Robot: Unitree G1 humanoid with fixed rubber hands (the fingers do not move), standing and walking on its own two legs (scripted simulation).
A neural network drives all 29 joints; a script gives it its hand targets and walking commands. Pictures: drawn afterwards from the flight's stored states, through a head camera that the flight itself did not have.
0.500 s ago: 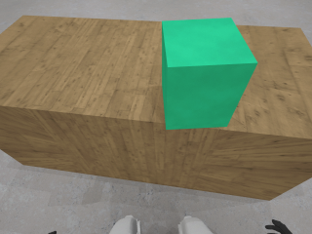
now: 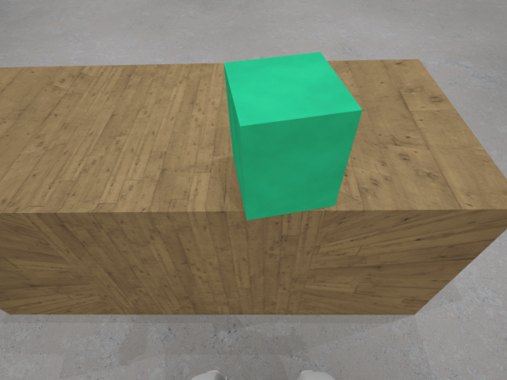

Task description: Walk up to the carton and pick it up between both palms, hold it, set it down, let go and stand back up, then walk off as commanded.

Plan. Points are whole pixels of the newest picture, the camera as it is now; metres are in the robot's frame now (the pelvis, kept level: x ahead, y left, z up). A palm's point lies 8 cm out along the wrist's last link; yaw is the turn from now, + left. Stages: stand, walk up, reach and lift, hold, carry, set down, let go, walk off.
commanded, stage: walk up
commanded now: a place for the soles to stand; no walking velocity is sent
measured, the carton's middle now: (282, 138) +0.58 -0.05 +0.05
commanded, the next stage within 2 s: none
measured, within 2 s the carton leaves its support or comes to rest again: neither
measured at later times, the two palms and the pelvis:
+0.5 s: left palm out of the picture +0.13 +0.28 -0.08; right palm out of the picture +0.09 -0.29 -0.08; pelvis +0.03 +0.00 +0.04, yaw -3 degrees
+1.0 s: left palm (91, 369) +0.18 +0.28 -0.07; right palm out of the picture +0.11 -0.29 -0.08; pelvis +0.06 +0.01 +0.05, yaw -5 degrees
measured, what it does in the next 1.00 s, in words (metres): shifts its weight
